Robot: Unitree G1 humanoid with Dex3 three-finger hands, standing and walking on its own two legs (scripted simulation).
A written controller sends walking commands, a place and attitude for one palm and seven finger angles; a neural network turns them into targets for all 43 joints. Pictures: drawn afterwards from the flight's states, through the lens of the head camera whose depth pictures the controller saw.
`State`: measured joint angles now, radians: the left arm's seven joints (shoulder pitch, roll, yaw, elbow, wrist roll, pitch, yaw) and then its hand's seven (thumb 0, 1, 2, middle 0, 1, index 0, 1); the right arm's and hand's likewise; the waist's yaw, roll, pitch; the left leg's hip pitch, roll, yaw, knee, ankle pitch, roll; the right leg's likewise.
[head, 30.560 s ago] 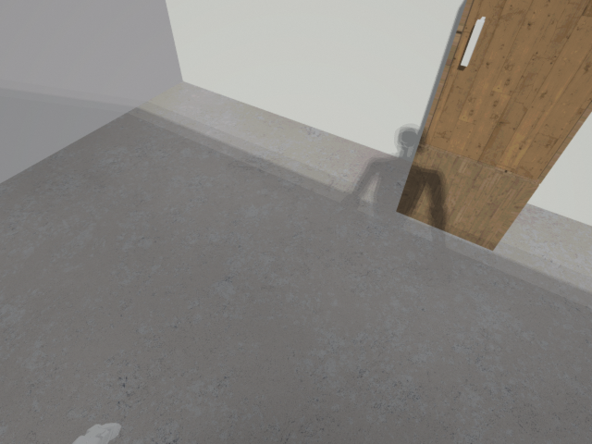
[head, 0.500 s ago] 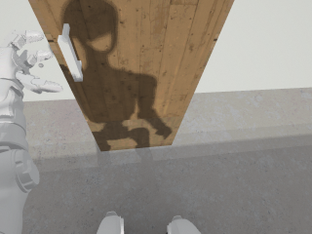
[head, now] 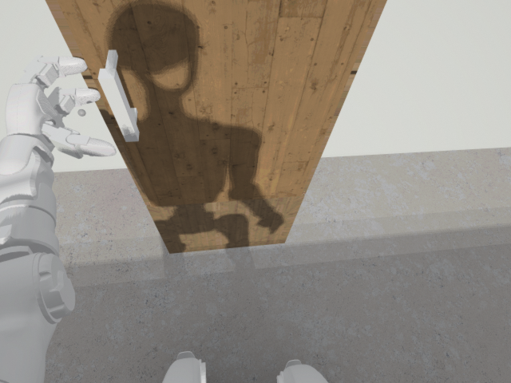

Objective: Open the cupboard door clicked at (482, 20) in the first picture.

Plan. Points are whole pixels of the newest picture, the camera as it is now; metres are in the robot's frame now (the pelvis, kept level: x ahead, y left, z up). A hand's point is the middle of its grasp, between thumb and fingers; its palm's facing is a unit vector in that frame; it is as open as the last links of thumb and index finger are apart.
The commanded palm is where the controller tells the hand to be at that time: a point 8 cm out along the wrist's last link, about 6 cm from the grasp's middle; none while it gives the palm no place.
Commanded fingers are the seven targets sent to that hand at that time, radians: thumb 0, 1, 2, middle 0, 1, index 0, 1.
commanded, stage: slide the fingers in behind the handle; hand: left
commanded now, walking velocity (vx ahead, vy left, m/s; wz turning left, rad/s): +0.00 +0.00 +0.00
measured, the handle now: (122, 98) +0.53 +0.18 +0.11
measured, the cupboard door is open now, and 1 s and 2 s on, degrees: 0 0 0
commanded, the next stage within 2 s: move the hooked fingers beside the handle in 1.46 s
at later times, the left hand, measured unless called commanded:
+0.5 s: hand (91, 119) +0.48 +0.21 +0.11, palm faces +0.10 -0.99 -0.01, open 14.4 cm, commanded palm +0.46 +0.23 +0.11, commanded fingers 0.00 -0.50 0.30 -0.30 -1.20 -0.30 -1.20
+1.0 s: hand (99, 122) +0.48 +0.20 +0.11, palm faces +0.14 -0.99 -0.02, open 14.9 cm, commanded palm +0.46 +0.19 +0.11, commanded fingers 0.00 -0.50 0.30 -0.30 -1.20 -0.30 -1.20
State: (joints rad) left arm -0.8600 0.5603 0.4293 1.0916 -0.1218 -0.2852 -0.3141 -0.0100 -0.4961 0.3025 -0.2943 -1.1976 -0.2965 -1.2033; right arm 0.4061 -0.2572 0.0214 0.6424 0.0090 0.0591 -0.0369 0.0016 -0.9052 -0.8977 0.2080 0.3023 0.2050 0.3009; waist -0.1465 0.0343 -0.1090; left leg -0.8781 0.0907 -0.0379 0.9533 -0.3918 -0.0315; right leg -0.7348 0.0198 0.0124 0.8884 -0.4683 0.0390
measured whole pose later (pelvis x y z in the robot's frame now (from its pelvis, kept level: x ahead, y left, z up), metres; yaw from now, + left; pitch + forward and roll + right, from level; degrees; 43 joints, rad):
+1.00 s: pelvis -0.01 +0.00 +0.00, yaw +4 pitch +16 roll -4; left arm -0.90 0.38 0.20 1.06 -0.16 -0.29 -0.07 -0.01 -0.50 0.30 -0.14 -1.16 -0.11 -1.16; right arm 0.37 -0.24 0.00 0.71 -0.01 -0.02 0.00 0.00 -0.91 -0.90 0.21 0.30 0.20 0.30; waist -0.08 0.04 -0.09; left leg -0.87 0.05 -0.10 0.95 -0.37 -0.04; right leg -0.69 -0.01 -0.05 0.89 -0.48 0.03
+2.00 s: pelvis -0.02 -0.01 +0.00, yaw +4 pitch +17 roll -3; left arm -0.95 0.41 0.22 1.13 -0.15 -0.31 -0.11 -0.01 -0.50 0.30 -0.30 -1.20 -0.05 -1.18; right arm 0.38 -0.25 0.01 0.73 0.00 -0.04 -0.02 0.00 -0.91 -0.90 0.21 0.30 0.20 0.30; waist -0.10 0.03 -0.09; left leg -0.90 0.05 -0.10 0.96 -0.36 -0.04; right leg -0.73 -0.01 -0.05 0.91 -0.47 0.03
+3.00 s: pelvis +0.00 -0.01 +0.00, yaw +1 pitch +16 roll -3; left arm -0.81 0.52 0.41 1.07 -0.14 -0.31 -0.30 -0.01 -0.50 0.30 -0.30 -1.20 -0.29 -1.20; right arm 0.37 -0.26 0.02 0.65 0.02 0.06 -0.05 0.00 -0.91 -0.90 0.21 0.30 0.20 0.30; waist -0.12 0.03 -0.10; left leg -0.84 0.08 -0.05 0.93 -0.38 -0.04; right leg -0.70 0.02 0.01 0.89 -0.47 0.03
